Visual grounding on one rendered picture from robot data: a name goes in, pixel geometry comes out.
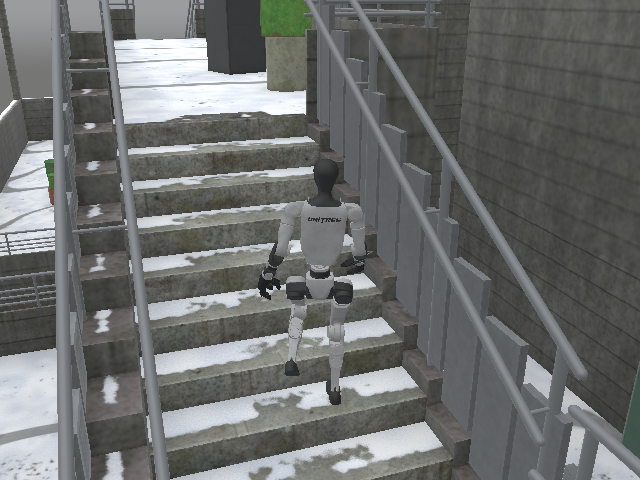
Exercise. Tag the right robot forearm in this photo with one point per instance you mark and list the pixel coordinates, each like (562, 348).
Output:
(360, 260)

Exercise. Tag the robot right foot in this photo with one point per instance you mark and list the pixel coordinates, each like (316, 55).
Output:
(334, 397)

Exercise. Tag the left robot thigh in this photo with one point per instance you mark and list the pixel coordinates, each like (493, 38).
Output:
(296, 292)

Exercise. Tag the right robot hand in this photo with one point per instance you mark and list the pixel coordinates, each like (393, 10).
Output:
(350, 262)

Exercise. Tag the robot left upper arm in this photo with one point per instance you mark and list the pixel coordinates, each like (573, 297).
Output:
(291, 211)

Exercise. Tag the left robot hand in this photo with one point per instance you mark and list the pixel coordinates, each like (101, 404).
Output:
(263, 284)

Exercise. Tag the robot right upper arm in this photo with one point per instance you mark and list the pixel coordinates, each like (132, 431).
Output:
(355, 214)

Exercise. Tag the left robot forearm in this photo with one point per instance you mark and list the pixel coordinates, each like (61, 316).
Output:
(272, 264)

